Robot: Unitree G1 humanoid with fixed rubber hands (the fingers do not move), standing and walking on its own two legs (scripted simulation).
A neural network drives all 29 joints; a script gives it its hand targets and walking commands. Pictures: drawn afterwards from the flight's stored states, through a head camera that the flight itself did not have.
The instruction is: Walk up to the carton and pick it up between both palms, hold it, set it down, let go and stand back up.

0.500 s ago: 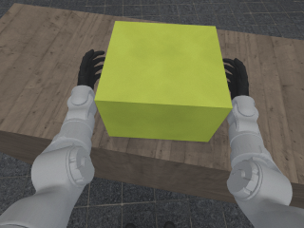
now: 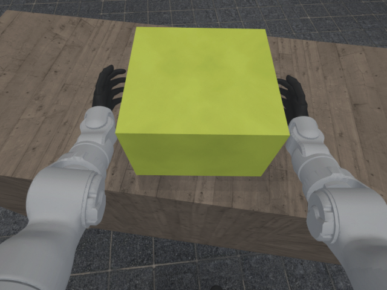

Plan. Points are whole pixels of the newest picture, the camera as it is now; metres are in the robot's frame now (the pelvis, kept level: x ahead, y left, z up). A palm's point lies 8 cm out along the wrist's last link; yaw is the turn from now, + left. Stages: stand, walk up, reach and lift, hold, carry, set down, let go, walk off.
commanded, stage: set down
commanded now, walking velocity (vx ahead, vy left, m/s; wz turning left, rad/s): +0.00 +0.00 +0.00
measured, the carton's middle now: (199, 103) +0.53 +0.00 +0.02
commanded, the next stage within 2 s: none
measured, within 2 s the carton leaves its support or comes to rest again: neither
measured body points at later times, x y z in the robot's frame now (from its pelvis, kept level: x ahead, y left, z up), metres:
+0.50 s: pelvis -0.05 -0.01 -0.03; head +0.11 +0.01 +0.39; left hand +0.48 +0.22 +0.07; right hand +0.48 -0.24 +0.06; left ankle -0.02 +0.12 -0.73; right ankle -0.01 -0.09 -0.73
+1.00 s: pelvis -0.04 -0.01 -0.01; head +0.06 +0.02 +0.43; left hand +0.47 +0.26 +0.16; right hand +0.48 -0.23 +0.16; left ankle -0.02 +0.12 -0.73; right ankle -0.01 -0.09 -0.73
